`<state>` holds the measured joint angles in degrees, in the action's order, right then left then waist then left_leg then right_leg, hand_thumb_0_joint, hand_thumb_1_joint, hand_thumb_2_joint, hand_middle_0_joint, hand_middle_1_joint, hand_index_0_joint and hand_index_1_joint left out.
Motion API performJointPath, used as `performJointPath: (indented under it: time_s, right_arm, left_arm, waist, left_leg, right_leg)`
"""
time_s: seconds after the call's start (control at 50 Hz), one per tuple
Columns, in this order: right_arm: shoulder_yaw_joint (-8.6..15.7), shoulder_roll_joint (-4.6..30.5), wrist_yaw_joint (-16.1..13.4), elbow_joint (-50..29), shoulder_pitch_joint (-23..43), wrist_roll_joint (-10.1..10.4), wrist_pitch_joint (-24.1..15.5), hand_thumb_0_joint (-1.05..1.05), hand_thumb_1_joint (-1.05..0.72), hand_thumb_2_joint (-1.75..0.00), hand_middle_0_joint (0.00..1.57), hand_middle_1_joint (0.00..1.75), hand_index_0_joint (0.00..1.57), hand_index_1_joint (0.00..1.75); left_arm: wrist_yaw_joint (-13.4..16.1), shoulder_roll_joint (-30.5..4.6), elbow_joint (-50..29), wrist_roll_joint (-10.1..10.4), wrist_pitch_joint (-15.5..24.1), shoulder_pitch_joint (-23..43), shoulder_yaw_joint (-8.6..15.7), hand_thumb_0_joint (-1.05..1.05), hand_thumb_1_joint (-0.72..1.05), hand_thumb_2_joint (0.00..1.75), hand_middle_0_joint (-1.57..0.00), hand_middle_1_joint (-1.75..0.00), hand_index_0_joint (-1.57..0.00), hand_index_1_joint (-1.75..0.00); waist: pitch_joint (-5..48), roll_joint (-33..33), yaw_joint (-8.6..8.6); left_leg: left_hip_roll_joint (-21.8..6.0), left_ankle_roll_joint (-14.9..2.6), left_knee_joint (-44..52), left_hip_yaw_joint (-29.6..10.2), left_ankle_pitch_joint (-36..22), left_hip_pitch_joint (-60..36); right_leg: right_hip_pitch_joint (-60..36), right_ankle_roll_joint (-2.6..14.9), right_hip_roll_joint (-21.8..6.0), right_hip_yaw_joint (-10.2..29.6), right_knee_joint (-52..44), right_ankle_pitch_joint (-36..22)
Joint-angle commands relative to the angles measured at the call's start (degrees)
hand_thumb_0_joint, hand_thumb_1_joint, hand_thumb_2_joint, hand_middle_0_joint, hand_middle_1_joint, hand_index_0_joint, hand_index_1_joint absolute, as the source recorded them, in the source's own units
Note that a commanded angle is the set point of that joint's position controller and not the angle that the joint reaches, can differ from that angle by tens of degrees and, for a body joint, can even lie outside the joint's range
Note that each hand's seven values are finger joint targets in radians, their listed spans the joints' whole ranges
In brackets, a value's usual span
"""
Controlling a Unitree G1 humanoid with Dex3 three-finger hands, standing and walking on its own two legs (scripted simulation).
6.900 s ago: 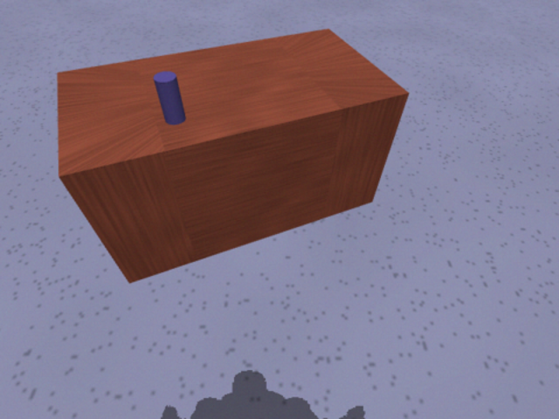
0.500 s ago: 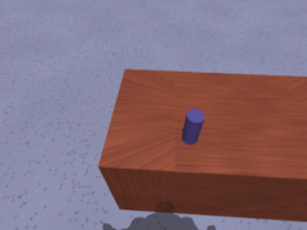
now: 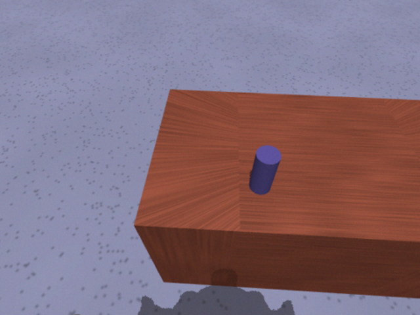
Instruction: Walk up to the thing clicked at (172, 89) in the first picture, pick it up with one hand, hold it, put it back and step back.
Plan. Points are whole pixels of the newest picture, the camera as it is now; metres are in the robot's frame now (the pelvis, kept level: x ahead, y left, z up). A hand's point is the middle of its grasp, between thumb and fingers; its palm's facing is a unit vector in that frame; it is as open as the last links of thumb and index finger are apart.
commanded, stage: rise first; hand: right
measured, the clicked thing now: (263, 171) +0.49 -0.14 -0.11
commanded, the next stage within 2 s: go down in 1.46 s
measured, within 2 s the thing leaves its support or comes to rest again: neither
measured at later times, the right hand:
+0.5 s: hand (334, 306) +0.16 -0.24 -0.11, palm faces +0.23 +0.90 -0.37, open 16.1 cm
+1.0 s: hand (338, 286) +0.18 -0.23 -0.05, palm faces +0.28 +0.89 -0.36, open 17.2 cm
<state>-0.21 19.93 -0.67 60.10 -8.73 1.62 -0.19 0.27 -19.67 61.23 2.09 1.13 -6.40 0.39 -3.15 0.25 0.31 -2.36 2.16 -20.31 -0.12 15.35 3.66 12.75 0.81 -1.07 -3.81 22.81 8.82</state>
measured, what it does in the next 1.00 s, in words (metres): stands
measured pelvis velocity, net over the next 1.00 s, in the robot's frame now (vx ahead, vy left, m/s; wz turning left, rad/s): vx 0.01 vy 0.03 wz -0.02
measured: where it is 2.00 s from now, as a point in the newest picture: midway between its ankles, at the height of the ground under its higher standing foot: outside the picture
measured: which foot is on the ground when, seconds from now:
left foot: down 0.00-1.00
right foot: down 0.00-1.00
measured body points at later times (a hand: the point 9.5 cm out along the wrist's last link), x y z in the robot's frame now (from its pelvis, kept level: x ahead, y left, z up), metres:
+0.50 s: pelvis +0.00 +0.02 +0.00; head +0.03 +0.03 +0.44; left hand +0.15 +0.29 -0.11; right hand +0.15 -0.28 -0.08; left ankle -0.05 +0.15 -0.74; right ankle +0.04 -0.11 -0.74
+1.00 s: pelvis +0.01 +0.03 +0.00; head +0.02 +0.04 +0.45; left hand +0.17 +0.30 -0.09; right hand +0.17 -0.28 -0.03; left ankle -0.05 +0.15 -0.74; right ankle +0.04 -0.11 -0.74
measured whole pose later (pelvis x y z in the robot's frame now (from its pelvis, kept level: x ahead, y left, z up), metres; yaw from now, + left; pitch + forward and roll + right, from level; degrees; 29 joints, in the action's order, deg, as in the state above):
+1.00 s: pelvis +0.01 +0.03 +0.00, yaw -1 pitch +0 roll -1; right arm 10.5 16.4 -4.3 22.7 -16.7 2.1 -4.5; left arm 5.1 -14.4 34.3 1.7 3.0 -13.4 4.3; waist -1.3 -0.7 -0.8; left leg -1.1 0.2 -23.7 1.2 17.8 5.4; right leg 13.2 -1.3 -2.1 -2.3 22.5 8.7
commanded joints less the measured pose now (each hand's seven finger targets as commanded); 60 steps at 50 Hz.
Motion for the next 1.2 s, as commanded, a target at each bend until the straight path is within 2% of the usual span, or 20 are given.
performJointPath:
  time_s: [0.0,0.02,0.06,0.12,0.18,0.22,0.26,0.28,0.32,0.4,0.52,0.6,0.76,0.82,0.86,0.94,0.98,1.04,1.12,1.18]
  right_arm:
    - [5.86,10.36,-3.18,-10.44,12.88,3.84,-7.3,0.0,-0.5,-0.5,0.07,0.05,0.06,0.05]
    - [8.19,11.6,-3.68,-9.94,12.6,3.58,-7.12,0.0,-0.42,-0.42,0.07,0.05,0.06,0.05]
    - [9.19,11.71,-4.49,-11.67,13.0,3.06,-8.24,0.0,-0.26,-0.26,0.07,0.05,0.06,0.05]
    - [13.4,11.01,-3.98,-9.98,2.25,0.68,-6.91,0.0,-0.12,-0.19,0.06,0.05,0.06,0.05]
    - [12.57,8.69,-3.95,-19.32,0.34,1.13,-6.37,0.0,0.02,-0.15,0.06,0.05,0.06,0.05]
    - [11.79,6.89,-4.06,-19.5,0.79,1.35,-5.43,0.0,0.12,-0.13,0.06,0.05,0.05,0.05]
    - [10.33,4.42,-3.98,-24.01,4.0,1.84,-5.58,0.0,0.19,-0.12,0.06,0.05,0.05,0.05]
    - [11.71,6.05,-4.2,-23.34,3.3,1.56,-5.5,0.0,0.23,-0.11,0.05,0.05,0.05,0.05]
    - [10.51,5.19,-4.1,-25.32,3.89,1.3,-5.65,0.0,0.32,-0.1,0.05,0.05,0.05,0.05]
    - [13.38,10.53,-5.02,-31.12,8.47,0.53,-6.84,0.0,0.44,-0.07,0.05,0.05,0.05,0.05]
    - [14.66,9.48,-5.21,-34.21,1.57,0.01,-7.2,0.0,0.46,-0.06,0.05,0.05,0.05,0.05]
    - [13.54,6.97,-4.78,-36.66,-1.69,0.32,-7.03,0.0,0.48,-0.06,0.05,0.05,0.05,0.05]
    - [15.52,8.22,-4.4,-42.34,-1.82,0.82,-7.02,0.0,0.51,-0.05,0.05,0.06,0.05,0.06]
    - [15.26,7.66,-4.34,-44.16,-2.54,0.73,-7.25,0.0,0.5,-0.06,0.05,0.06,0.05,0.06]
    - [15.77,8.15,-4.55,-45.55,-1.95,0.76,-7.53,0.0,0.5,-0.06,0.05,0.06,0.05,0.06]
    - [14.09,5.99,-4.11,-48.86,-4.7,0.68,-7.9,0.0,0.51,-0.06,0.05,0.06,0.05,0.06]
    - [15.27,7.14,-4.21,-49.4,-5.3,0.63,-7.77,0.0,0.5,-0.06,0.05,0.06,0.05,0.06]
    - [15.54,7.14,-4.02,-52.54,-6.64,0.51,-8.03,0.0,0.52,-0.06,0.05,0.06,0.05,0.06]
    - [16.05,7.04,-4.1,-53.52,-7.39,0.63,-8.24,0.0,0.49,-0.06,0.05,0.06,0.05,0.06]
    - [14.43,5.37,-3.88,-54.69,-8.0,0.63,-8.74,0.0,0.51,-0.06,0.05,0.06,0.05,0.06]
  left_arm:
    - [2.89,-13.22,-11.94,3.82,6.22,6.9,7.05,0.0,0.5,0.5,-0.02,-0.05,0.0,-0.06]
    - [3.3,-12.12,-11.78,3.52,5.52,4.5,7.91,0.0,0.42,0.42,-0.02,-0.05,-0.01,-0.06]
    - [4.03,-9.86,-15.87,3.22,6.23,8.62,5.87,0.0,0.26,0.27,-0.03,-0.05,-0.02,-0.06]
    - [3.51,-9.34,-12.38,0.34,5.03,-0.69,10.62,0.0,0.12,0.21,-0.04,-0.07,-0.04,-0.06]
    - [3.16,-7.48,-18.48,-0.01,4.41,-2.2,9.94,0.0,-0.04,0.14,-0.05,-0.07,-0.06,-0.05]
    - [3.34,-6.49,-19.26,0.39,3.84,-0.48,9.47,0.0,-0.1,0.12,-0.05,-0.06,-0.06,-0.05]
    - [3.14,-1.5,-21.84,0.91,3.97,3.03,6.78,0.0,-0.21,0.11,-0.05,-0.06,-0.06,-0.05]
    - [3.46,-2.99,-22.18,0.7,3.89,2.86,7.58,0.0,-0.24,0.11,-0.05,-0.06,-0.05,-0.06]
    - [3.85,-3.66,-24.88,0.47,4.04,3.6,7.7,0.0,-0.35,0.1,-0.05,-0.06,-0.05,-0.06]
    - [5.3,-6.53,-30.4,-0.12,4.8,5.49,8.9,0.0,-0.52,0.07,-0.06,-0.07,-0.06,-0.07]
    - [5.85,-1.71,-31.69,-0.37,4.92,-1.15,6.31,0.0,-0.54,0.06,-0.06,-0.07,-0.06,-0.07]
    - [5.38,0.91,-30.96,-0.39,4.57,-4.17,3.96,0.0,-0.54,0.06,-0.06,-0.07,-0.06,-0.07]
    - [5.41,-4.32,-35.34,-0.36,4.81,-1.4,7.92,0.0,-0.54,0.06,-0.06,-0.07,-0.06,-0.07]
    - [5.17,-1.51,-35.45,-0.22,4.69,-1.01,5.9,0.0,-0.54,0.06,-0.06,-0.07,-0.06,-0.07]
    - [5.55,-3.8,-36.56,-0.46,4.89,-0.92,8.06,0.0,-0.55,0.07,-0.06,-0.07,-0.06,-0.07]
    - [4.97,0.56,-34.85,-0.39,4.64,-3.33,4.59,0.0,-0.55,0.08,-0.06,-0.08,-0.06,-0.07]
    - [5.06,-1.58,-33.49,-0.53,4.56,-3.2,6.65,0.0,-0.55,0.08,-0.06,-0.07,-0.06,-0.07]
    - [4.53,-0.52,-34.18,-0.53,4.5,-2.96,5.42,0.0,-0.54,0.07,-0.06,-0.07,-0.06,-0.07]
    - [5.03,-4.89,-35.65,-0.88,4.94,-1.45,9.66,0.0,-0.55,0.08,-0.06,-0.07,-0.06,-0.07]
    - [4.9,-1.7,-35.66,-0.74,4.91,-2.34,7.27,0.0,-0.55,0.08,-0.06,-0.08,-0.06,-0.08]
  waist:
    - [1.42,-0.34,0.47]
    - [4.78,-0.68,0.15]
    - [11.94,-0.71,-0.81]
    - [13.67,-1.52,-1.01]
    - [18.33,-2.91,-1.05]
    - [13.6,-3.47,-1.03]
    - [11.74,-2.53,-1.31]
    - [11.07,-1.74,-1.17]
    - [9.76,-0.75,-0.65]
    - [13.07,0.07,-0.63]
    - [13.09,0.11,-1.12]
    - [10.18,-1.95,-1.27]
    - [8.74,0.97,-0.5]
    - [8.45,0.42,-1.83]
    - [9.44,1.25,-1.18]
    - [8.25,-1.31,-1.96]
    - [8.15,-2.08,-1.75]
    - [8.08,-4.12,-2.2]
    - [8.66,-0.48,-1.34]
    - [6.44,-1.08,-1.44]
  left_leg:
    - [3.24,-2.65,0.42,3.65,-0.45,11.55]
    - [2.9,-2.4,-1.03,3.44,-3.9,11.03]
    - [2.62,-2.51,-2.79,2.77,-8.37,9.85]
    - [2.9,-2.75,-4.1,2.33,-11.28,12.04]
    - [3.3,-2.52,-2.79,2.73,-15.75,7.97]
    - [3.27,-2.48,-1.95,2.69,-13.41,9.67]
    - [2.95,-2.25,-1.54,2.63,-11.32,9.95]
    - [2.99,-2.28,-1.32,2.57,-10.01,10.68]
    - [2.96,-2.28,-0.47,2.48,-8.03,11.4]
    - [2.41,-2.01,-0.59,1.88,-9.82,9.66]
    - [1.8,-1.06,-0.92,1.75,-15.24,7.58]
    - [1.72,-0.91,-0.12,1.9,-15.18,7.91]
    - [1.98,-0.78,0.84,2.62,-14.24,8.43]
    - [1.61,-0.65,0.57,2.47,-16.09,7.45]
    - [1.73,-0.61,0.54,2.54,-16.56,6.86]
    - [1.52,-0.72,0.77,2.44,-16.46,6.35]
    - [1.64,-0.84,0.94,2.57,-16.04,6.48]
    - [2.02,-1.51,1.09,2.79,-14.22,6.33]
    - [2.28,-1.14,1.41,3.22,-14.89,5.76]
    - [2.13,-1.24,1.89,2.92,-13.84,6.51]
  right_leg:
    - [-3.96,-0.46,-0.9,1.6,-3.1,3.6]
    - [-4.05,-0.54,-0.74,1.61,-1.58,-0.45]
    - [-5.25,-0.64,-0.62,1.49,1.27,-6.37]
    - [-4.07,-0.23,-0.2,1.15,2.41,-9.46]
    - [-8.05,-0.33,-0.34,0.98,1.63,-14.49]
    - [-4.68,-0.51,-0.11,0.51,0.59,-10.85]
    - [-2.14,-0.21,-0.11,0.44,0.44,-7.55]
    - [-1.74,-0.12,-0.16,0.44,0.33,-6.18]
    - [-2.06,-0.01,-0.17,0.64,-0.35,-4.13]
    - [-5.27,0.08,0.06,0.79,0.09,-5.77]
    - [-7.23,0.71,0.52,0.36,0.34,-9.87]
    - [-6.73,0.55,0.77,-0.21,-0.19,-9.43]
    - [-8.2,0.58,0.33,0.24,-0.88,-8.93]
    - [-8.5,0.6,0.51,0.22,-0.88,-10.59]
    - [-9.26,0.61,0.27,0.44,-0.84,-11.29]
    - [-9.28,0.5,0.66,-0.08,-1.26,-10.9]
    - [-9.2,0.38,0.55,-0.02,-1.46,-10.73]
    - [-9.21,-0.04,0.4,-0.11,-2.15,-9.99]
    - [-9.98,0.29,0.0,0.45,-1.91,-10.48]
    - [-9.65,0.37,0.35,0.05,-2.22,-9.37]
